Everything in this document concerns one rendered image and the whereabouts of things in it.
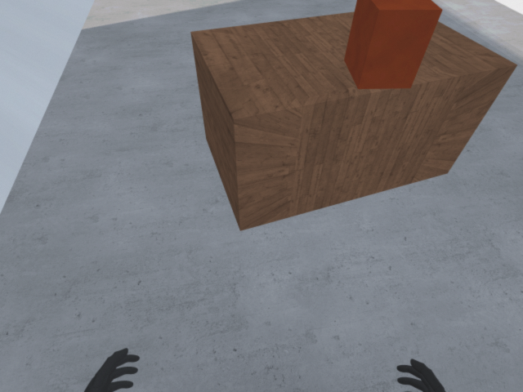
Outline left robot hand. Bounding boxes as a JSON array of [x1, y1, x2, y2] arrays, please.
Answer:
[[84, 348, 140, 392]]

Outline pedestal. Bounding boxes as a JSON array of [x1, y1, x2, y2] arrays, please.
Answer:
[[191, 12, 517, 231]]

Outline right robot hand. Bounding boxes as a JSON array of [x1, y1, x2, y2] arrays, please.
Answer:
[[397, 359, 445, 392]]

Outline carton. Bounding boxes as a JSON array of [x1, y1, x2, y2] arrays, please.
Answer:
[[344, 0, 442, 89]]

